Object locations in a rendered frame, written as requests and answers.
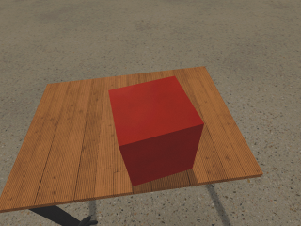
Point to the carton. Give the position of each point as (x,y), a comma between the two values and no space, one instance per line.
(157,127)

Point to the table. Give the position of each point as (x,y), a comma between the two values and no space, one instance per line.
(71,152)

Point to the left robot hand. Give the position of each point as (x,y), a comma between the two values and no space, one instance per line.
(87,222)

